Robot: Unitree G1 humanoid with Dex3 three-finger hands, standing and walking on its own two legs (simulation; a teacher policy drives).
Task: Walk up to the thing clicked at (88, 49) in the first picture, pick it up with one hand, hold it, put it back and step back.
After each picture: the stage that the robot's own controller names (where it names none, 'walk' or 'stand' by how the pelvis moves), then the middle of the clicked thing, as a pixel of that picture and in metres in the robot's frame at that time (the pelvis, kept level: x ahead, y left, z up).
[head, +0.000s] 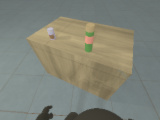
stand; (89, 39) +0.64 +0.06 +0.11
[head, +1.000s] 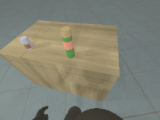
walk; (68, 44) +0.52 +0.20 +0.13
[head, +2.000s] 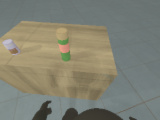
stand; (64, 46) +0.47 +0.23 +0.13
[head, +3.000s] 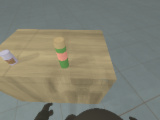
stand; (62, 54) +0.43 +0.23 +0.11
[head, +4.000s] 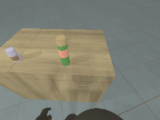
stand; (63, 52) +0.46 +0.23 +0.10
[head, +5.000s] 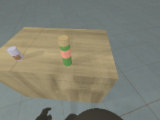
stand; (65, 52) +0.46 +0.21 +0.10
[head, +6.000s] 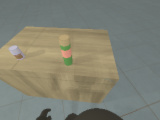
stand; (66, 52) +0.46 +0.21 +0.10
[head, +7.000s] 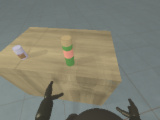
rise first; (68, 52) +0.45 +0.21 +0.11
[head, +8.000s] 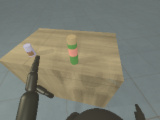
go down; (73, 51) +0.48 +0.20 +0.11
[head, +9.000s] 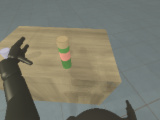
go down; (65, 54) +0.43 +0.19 +0.12
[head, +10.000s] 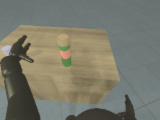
approach; (65, 52) +0.45 +0.19 +0.12
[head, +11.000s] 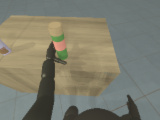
close; (59, 43) +0.47 +0.21 +0.16
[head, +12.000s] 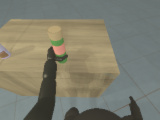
lift; (59, 47) +0.44 +0.20 +0.16
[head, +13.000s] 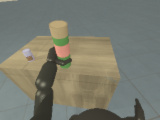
lift; (62, 48) +0.30 +0.17 +0.30
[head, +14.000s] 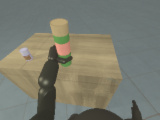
hold; (63, 47) +0.33 +0.17 +0.29
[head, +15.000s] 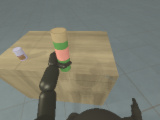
hold; (62, 52) +0.34 +0.18 +0.23
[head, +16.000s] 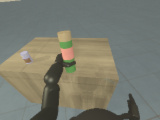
hold; (67, 53) +0.35 +0.16 +0.24
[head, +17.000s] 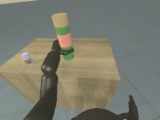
crouch; (65, 40) +0.37 +0.16 +0.32
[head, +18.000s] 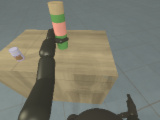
lower; (60, 28) +0.47 +0.20 +0.30
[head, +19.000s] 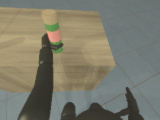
lower; (54, 34) +0.51 +0.21 +0.17
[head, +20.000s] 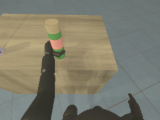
lower; (56, 42) +0.47 +0.21 +0.16
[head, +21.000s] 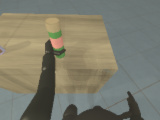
lower; (57, 41) +0.48 +0.20 +0.16
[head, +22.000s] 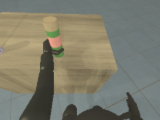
lower; (55, 40) +0.48 +0.21 +0.16
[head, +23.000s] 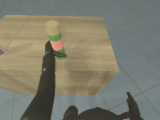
withdraw; (57, 43) +0.47 +0.21 +0.15
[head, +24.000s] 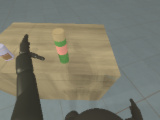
sink last; (61, 48) +0.46 +0.20 +0.14
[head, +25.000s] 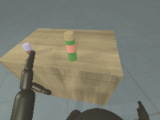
stand; (71, 47) +0.51 +0.21 +0.13
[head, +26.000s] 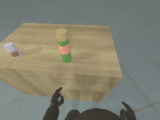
stand; (64, 48) +0.46 +0.21 +0.14
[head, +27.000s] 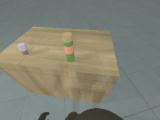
stand; (69, 48) +0.51 +0.21 +0.11
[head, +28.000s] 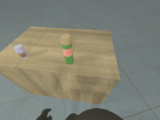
stand; (67, 51) +0.48 +0.21 +0.10
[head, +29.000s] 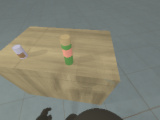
stand; (67, 51) +0.47 +0.21 +0.10
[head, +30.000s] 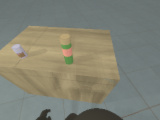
stand; (67, 50) +0.47 +0.21 +0.10
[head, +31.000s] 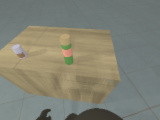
stand; (67, 51) +0.47 +0.21 +0.10
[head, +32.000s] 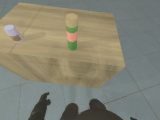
walk; (72, 35) +0.53 +0.17 +0.12
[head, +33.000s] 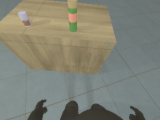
walk; (72, 17) +0.76 +0.24 +0.12
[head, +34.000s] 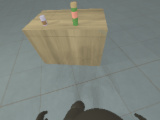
stand; (74, 14) +1.07 +0.32 +0.12
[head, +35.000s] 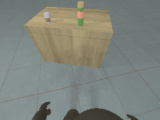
stand; (80, 14) +1.06 +0.21 +0.12
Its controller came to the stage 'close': yes
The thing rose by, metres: 0.23
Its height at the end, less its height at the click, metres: +0.00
